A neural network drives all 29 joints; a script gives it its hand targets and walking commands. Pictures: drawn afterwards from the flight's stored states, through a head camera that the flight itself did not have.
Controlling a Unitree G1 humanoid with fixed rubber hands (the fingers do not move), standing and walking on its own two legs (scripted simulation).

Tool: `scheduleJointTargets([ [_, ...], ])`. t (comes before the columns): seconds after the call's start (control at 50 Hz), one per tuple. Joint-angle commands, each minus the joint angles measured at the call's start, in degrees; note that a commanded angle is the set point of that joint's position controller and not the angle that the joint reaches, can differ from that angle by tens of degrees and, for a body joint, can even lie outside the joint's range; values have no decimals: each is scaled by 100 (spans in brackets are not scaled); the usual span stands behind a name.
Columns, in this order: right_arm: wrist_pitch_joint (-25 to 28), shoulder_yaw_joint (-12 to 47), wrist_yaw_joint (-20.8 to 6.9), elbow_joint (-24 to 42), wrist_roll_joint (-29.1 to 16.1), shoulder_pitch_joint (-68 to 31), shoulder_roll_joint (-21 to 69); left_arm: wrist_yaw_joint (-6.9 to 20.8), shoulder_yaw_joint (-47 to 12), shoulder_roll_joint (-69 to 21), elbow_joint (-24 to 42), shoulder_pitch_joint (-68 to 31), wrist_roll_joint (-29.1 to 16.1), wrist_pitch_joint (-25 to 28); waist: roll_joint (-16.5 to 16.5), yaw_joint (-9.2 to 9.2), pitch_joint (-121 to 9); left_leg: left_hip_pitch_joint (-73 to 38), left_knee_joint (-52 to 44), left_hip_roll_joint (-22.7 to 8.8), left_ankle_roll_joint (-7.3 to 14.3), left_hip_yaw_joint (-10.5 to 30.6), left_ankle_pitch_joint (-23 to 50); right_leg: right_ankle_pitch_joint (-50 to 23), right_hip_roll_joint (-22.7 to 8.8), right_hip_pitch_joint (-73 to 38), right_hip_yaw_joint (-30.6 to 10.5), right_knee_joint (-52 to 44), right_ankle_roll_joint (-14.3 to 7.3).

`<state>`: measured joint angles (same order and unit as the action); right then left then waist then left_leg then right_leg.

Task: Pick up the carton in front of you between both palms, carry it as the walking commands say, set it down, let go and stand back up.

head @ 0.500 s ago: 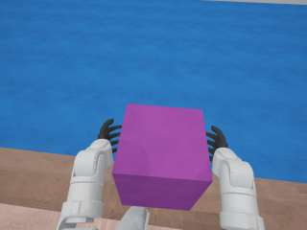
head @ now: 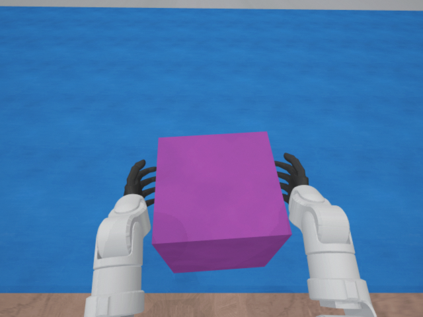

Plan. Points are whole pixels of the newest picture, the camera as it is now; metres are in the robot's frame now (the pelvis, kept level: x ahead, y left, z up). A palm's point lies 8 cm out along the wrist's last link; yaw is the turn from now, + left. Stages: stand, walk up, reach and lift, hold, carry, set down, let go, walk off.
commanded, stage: carry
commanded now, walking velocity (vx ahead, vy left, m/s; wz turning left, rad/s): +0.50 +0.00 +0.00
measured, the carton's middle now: (216, 208) +0.33 +0.01 +0.02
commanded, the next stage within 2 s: none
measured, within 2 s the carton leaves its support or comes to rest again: neither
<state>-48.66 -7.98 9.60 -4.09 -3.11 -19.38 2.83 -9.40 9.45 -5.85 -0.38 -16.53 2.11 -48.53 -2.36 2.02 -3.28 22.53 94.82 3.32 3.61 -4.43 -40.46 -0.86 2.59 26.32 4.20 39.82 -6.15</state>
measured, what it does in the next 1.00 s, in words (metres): goes down: left foot 0.16 m lower, then right foot 0.16 m lower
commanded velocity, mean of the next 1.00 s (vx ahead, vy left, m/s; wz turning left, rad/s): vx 0.50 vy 0.00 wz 0.00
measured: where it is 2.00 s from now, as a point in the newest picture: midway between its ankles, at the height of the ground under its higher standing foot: (215, 168)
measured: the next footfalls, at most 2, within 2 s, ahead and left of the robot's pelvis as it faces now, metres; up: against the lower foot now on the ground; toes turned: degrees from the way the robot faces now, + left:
left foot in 0.34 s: +0.39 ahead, +0.07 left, -0.16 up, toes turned -1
right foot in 0.72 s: +0.78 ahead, -0.10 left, -0.32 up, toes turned -3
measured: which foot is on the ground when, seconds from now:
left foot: up 0.00-0.32, down 0.34-0.72, up 0.74-1.00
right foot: down 0.00-0.34, up 0.36-0.70, down 0.72-1.00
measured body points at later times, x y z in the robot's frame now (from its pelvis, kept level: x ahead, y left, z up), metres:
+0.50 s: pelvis +0.39 +0.02 -0.21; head +0.39 +0.00 +0.24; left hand +0.73 +0.12 -0.15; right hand +0.69 -0.18 -0.15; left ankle +0.35 +0.07 -0.89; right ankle +0.41 -0.10 -0.82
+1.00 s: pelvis +0.80 -0.02 -0.32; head +0.86 -0.03 +0.12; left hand +1.10 +0.15 -0.30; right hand +1.12 -0.15 -0.31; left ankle +0.91 +0.11 -0.99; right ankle +0.74 -0.10 -1.05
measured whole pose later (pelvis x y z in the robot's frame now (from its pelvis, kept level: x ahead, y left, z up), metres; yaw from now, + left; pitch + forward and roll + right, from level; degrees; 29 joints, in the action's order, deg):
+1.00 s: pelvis +0.80 -0.02 -0.32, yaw +0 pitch +6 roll -1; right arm -47.0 -10.1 8.5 3.2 0.6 -11.7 7.0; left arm -10.2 7.9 -5.1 -1.0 -14.9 -3.2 -46.5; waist 1.5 5.4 1.0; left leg 44.4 56.3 -3.7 1.6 -0.5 -15.5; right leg 23.0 3.2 16.8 5.2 33.9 -4.1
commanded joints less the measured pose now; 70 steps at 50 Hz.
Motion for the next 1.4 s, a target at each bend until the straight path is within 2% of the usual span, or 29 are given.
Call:
scheduleJointTargets([
  [0.0, -113, 2640, -210, 283, -265, -2081, 3878, 348, -3727, -3690, 338, -2796, -1529, -112, -691, 353, -1493, 3395, 1050, 208, -286, 878, 201, -3521, -1378, -3887, -3075, 74, -883],
  [0.02, -136, 2429, -124, 217, -60, -1902, 3704, 365, -3894, -3900, 510, -3106, -1737, -157, 117, 417, -1393, 3960, 282, -27, -195, 1146, 724, -2663, -1512, -3827, -3387, 177, -1016],
  [0.08, -90, 2061, -104, 320, 144, -2062, 3667, 522, -4121, -4533, 322, -3835, -2218, -183, 598, 143, -1616, 3063, -1770, -452, -378, 1286, 1348, -1003, -2012, -1877, -4525, -113, -1569],
  [0.12, 14, 2290, -219, 441, 106, -2468, 4150, 680, -4183, -4904, 187, -4083, -2352, -94, 338, 218, -1618, 2480, -1892, -488, -341, 920, 2732, -1290, -1702, -1452, -3779, 45, -1196],
  [0.18, 206, 2794, -380, 714, -249, -2949, 4580, 785, -4067, -5223, 140, -4032, -2313, 90, 363, 324, -1411, 1630, -4738, -278, -140, 531, 6015, 1155, -422, -747, -2087, 1046, -515],
  [0.24, 290, 3267, -410, 1200, -595, -3152, 4687, 747, -3865, -5026, 160, -3384, -2029, 214, -524, 294, -1550, -544, -5840, 118, -94, -52, 6675, 1132, -213, -154, -1071, 1450, -424],
  [0.3, 208, 3414, -345, 1026, -658, -2724, 4282, 571, -3530, -4360, 74, -2663, -1488, 190, 113, -1116, -2030, -2473, -6060, 200, 239, -444, 5632, -1441, -463, 127, -181, 4298, 170],
  [0.32, 156, 3419, -361, 926, -704, -2446, 4191, 488, -3345, -4120, 269, -2739, -1266, 171, 1000, -1623, -1582, -2639, -6932, -289, 629, -9, 5657, 839, 77, 684, 126, 6635, 374],
  [0.34, 77, 3432, -338, 781, -701, -2212, 4124, 396, -3165, -3778, 244, -2567, -1025, 77, 1125, -1343, -1486, -3483, -5625, -1002, 892, 1361, 7118, 4156, 494, 2348, -190, 7224, 473],
  [0.36, 7, 3557, -267, 730, -913, -2357, 3844, 289, -2815, -3429, 15, -2080, -799, -38, 1031, -710, -1730, -3995, -5366, -1620, 1349, 3011, 7785, 3927, 180, 3171, -828, 6443, 479],
  [0.42, -83, 3872, -363, 812, -1553, -3071, 4320, 80, -2198, -3089, -3, -1961, -373, -54, -146, -782, -1740, -2763, -5601, -2072, 1887, 4559, 4853, 3284, -390, 3690, -1382, 4646, 592],
  [0.46, -27, 4079, -593, 845, -1831, -3813, 4940, 190, -2132, -3434, 39, -2467, -419, 54, -328, -747, -1390, -1343, -5764, -1876, 1675, 4030, 4782, 2215, -532, 2605, -1049, 3124, 746],
  [0.5, 66, 4129, -741, 679, -1923, -3797, 5328, 289, -2612, -3949, 408, -2931, -615, 175, 436, -709, -1528, -1327, -5436, -1473, 1279, 3169, 4578, 766, -473, 2452, -767, 3029, 579],
  [0.56, 163, 3964, -750, 725, -1820, -3558, 5309, 371, -2988, -4125, 774, -3349, -885, 273, 93, -991, -1370, -404, -4839, -460, 859, 1825, 2406, -2239, -290, 848, -354, 107, 438],
  [0.66, 151, 3596, -505, 647, -1266, -2511, 4702, 379, -3494, -3777, 1128, -2924, -1151, 146, 912, -586, -1281, -1301, -3104, -497, 484, 1107, 3462, -2628, -415, -760, 44, -2168, 245],
  [0.68, 86, 3569, -448, 576, -1138, -2300, 4607, 356, -3484, -3582, 969, -2615, -1059, 86, 616, -333, -1334, -1414, -2461, -490, 407, 854, 4464, -2381, -253, -1187, 364, -2442, 267],
  [0.7, 72, 3437, -372, 587, -1013, -2216, 4382, 361, -3483, -3476, 1018, -2653, -1080, 28, 190, -183, -1589, -405, -1208, -382, 252, 770, 3264, -2720, -684, -2470, 20, -1925, 107],
  [0.72, 25, 3262, -321, 610, -901, -2211, 4275, 334, -3532, -3380, 799, -2715, -1114, -18, -1012, -104, -2451, 1930, 483, -95, -143, 610, -94, -5379, -2140, -5071, -1548, 210, -733],
  [0.74, -56, 3275, -265, 657, -896, -1841, 4140, 297, -3425, -3340, 546, -2054, -1217, -72, -1086, 353, -3217, 3166, 1191, 35, -211, 733, -281, -5167, -2447, -6177, -2686, 370, -1216],
  [0.76, -77, 3222, -226, 930, -882, -1784, 4086, 270, -3471, -3411, 614, -1965, -1342, -56, -1169, 577, -3648, 3613, 1174, -84, -211, 789, 20, -2538, -2696, -6085, -3708, -260, -1624],
  [0.78, -53, 3250, -218, 1022, -778, -2036, 4181, 316, -3530, -3783, 658, -2095, -1459, -57, 205, 588, -3308, 3537, 201, -327, -167, 960, 1163, -1248, -2299, -5312, -3549, -755, -1296],
  [0.8, -11, 3047, -238, 1167, -739, -2307, 4234, 370, -3769, -4055, 769, -2582, -1646, -4, -58, 526, -2981, 3487, 12, -382, -140, 922, 1299, -1750, -2405, -4740, -3699, -778, -1321],
  [0.88, 251, 3176, -395, 1293, -609, -2510, 4589, 673, -4232, -4842, 1070, -3451, -2072, 204, 22, 133, -2256, 2862, -1959, -807, -207, 719, 1552, -924, -1935, -2965, -2700, -1217, -1045],
  [1.06, 292, 3667, -578, 1399, -567, -2175, 4589, 788, -4119, -4532, 881, -2625, -1595, 243, -400, -254, -2182, -923, -7029, 20, -146, -804, 4487, -3587, -1002, -2680, -76, -530, 171],
  [1.1, 159, 3593, -593, 1352, -560, -1993, 4466, 700, -3972, -4191, 1075, -2704, -1408, 116, 237, -379, -2730, -3074, -6732, -1250, 128, 794, 5658, -696, -802, -1296, 163, 1183, 555],
  [1.12, 90, 3546, -555, 1381, -554, -1971, 4180, 678, -3965, -4212, 1005, -2296, -1390, -19, 1876, -332, -3280, -4479, -7026, -2681, 1141, 3338, 6370, 2477, 77, 386, -81, 2787, 771],
  [1.14, -27, 3628, -551, 1372, -685, -1735, 4275, 631, -3921, -4069, 1085, -2179, -1416, -117, 1780, -377, -3225, -4573, -7310, -2715, 1317, 3702, 5407, 2977, 14, 988, -493, 3365, 703],
  [1.2, -320, 3839, -703, 1619, -920, -1903, 4661, 601, -3827, -4366, 1093, -2116, -1309, -379, 600, -362, -2268, -3687, -7632, -2305, 821, 2429, 5737, 2259, -516, 1390, -472, 2482, 663],
  [1.38, -999, 4179, -1182, 2411, -1103, -1214, 5018, 848, -4361, -4934, 1929, -1393, -1189, -986, 1253, -299, -1464, -2846, -8311, -1690, 335, 586, 5230, 1048, -518, 848, 322, -236, 784],
])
